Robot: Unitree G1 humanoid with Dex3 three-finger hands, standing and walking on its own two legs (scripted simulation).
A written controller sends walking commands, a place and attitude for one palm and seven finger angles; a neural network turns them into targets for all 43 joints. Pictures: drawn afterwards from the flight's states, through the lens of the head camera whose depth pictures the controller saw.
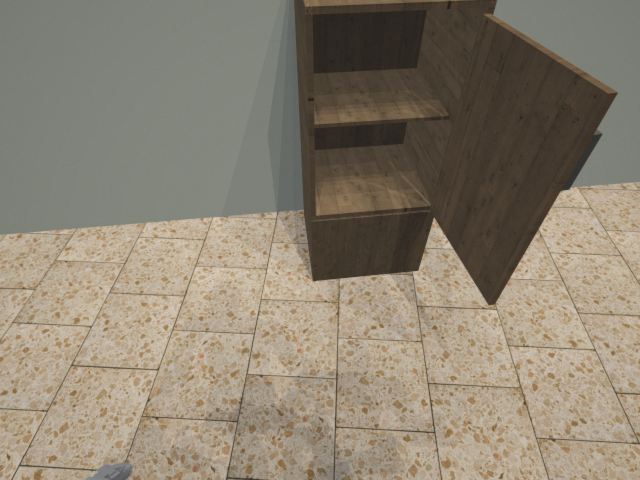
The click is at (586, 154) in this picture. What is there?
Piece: cupboard door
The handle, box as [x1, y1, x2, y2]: [561, 130, 601, 190]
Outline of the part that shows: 599,131 595,131 561,190 568,189 600,137 601,133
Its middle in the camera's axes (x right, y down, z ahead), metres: +0.49 -0.15 +0.76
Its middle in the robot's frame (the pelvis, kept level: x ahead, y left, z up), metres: +0.70 -0.45 +0.02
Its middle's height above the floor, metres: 0.79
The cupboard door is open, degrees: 96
